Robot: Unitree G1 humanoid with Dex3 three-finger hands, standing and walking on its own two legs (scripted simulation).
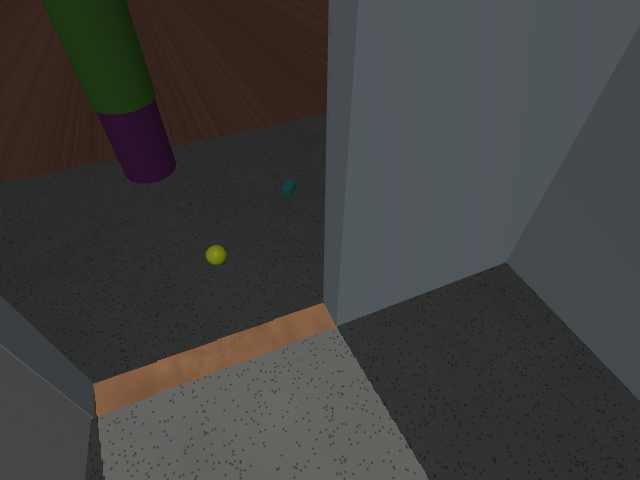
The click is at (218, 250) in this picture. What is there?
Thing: free ball
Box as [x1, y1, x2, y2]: [206, 245, 225, 264]
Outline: 210,246 206,251 207,260 213,264 218,264 222,262 225,258 224,249 219,245
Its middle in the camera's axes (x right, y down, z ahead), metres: -0.43 +0.07 +1.59
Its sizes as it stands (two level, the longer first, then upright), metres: 0.083 0.083 0.083
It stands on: the floor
